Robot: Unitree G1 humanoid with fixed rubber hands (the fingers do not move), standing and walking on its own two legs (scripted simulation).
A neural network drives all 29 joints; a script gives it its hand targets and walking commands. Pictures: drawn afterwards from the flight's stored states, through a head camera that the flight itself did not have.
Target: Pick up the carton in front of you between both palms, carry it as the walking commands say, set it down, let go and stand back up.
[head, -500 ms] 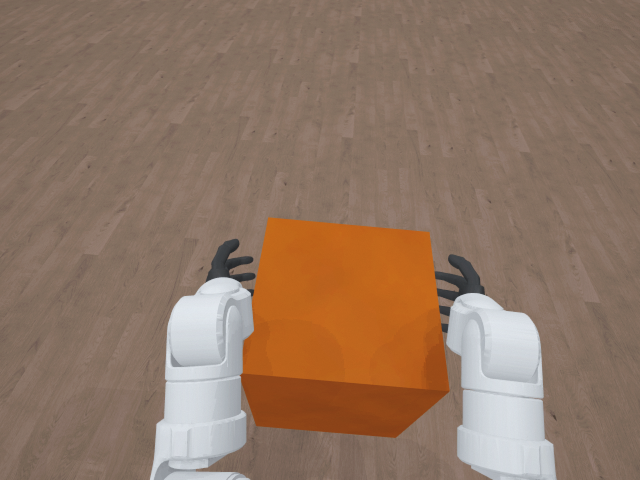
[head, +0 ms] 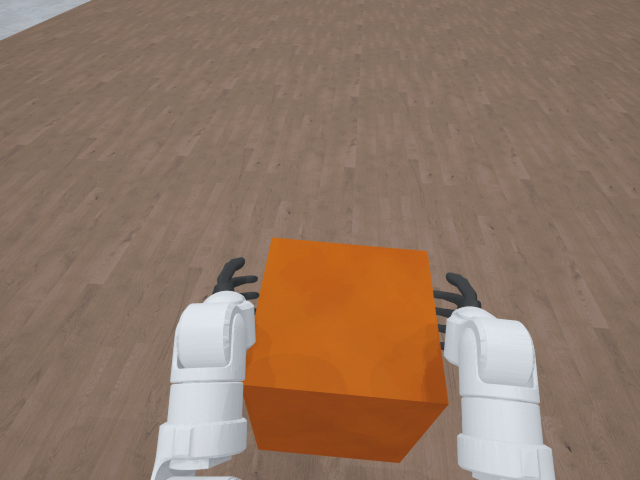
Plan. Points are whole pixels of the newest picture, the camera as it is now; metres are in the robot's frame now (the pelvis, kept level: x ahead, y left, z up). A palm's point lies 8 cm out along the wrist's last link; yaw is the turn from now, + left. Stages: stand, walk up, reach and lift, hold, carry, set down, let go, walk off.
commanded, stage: carry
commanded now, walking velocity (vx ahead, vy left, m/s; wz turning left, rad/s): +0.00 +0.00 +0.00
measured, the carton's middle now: (338, 355) +0.30 +0.00 -0.02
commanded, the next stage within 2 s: hold in 1.74 s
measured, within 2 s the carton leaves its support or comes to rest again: neither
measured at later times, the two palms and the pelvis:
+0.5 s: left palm (231, 353) +0.26 +0.14 +0.05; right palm (471, 372) +0.25 -0.15 +0.04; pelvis -0.03 +0.00 +0.00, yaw +0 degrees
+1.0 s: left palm (235, 354) +0.26 +0.13 +0.04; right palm (477, 371) +0.25 -0.16 +0.04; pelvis -0.03 -0.01 +0.00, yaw +0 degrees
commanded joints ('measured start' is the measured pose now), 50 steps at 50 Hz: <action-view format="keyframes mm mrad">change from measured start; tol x8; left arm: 1 -519 -1098 -665 6 -474 -11 -458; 7 -498 -1117 -661 49 -446 -87 -481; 9 -416 -1128 -631 176 -394 -115 -498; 14 -512 -1090 -647 83 -387 -208 -494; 27 -276 -954 -543 204 -200 -447 -487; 34 -396 -920 -504 207 -162 -569 -466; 38 -423 -900 -453 253 -135 -580 -473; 42 -285 -922 -484 303 -151 -542 -476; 50 -297 -929 -544 189 -178 -523 -462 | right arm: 1 -591 1066 661 -33 452 -27 438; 15 -530 1091 663 45 385 -248 472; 28 -363 920 494 180 169 -478 465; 35 -452 902 464 208 131 -605 453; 39 -404 908 454 285 100 -586 453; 49 -347 899 495 218 144 -543 445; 50 -431 902 551 122 168 -560 446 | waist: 1 -7 62 -270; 10 -2 43 -154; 50 2 -3 -250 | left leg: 1 205 140 -154 -104 323 -27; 2 209 143 -152 -89 379 -33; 13 101 168 -212 -205 -88 -40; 27 132 130 -138 -127 166 -40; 31 89 154 -178 -158 34 -37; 34 165 130 -144 -132 155 -43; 38 122 145 -164 -161 12 -37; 43 155 132 -137 -125 107 -51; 46 94 153 -171 -175 -23 -45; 50 155 142 -153 -130 120 -43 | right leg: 1 -20 -69 53 -45 144 -22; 12 -61 -71 71 -89 23 -28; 50 -75 -83 91 -104 88 -54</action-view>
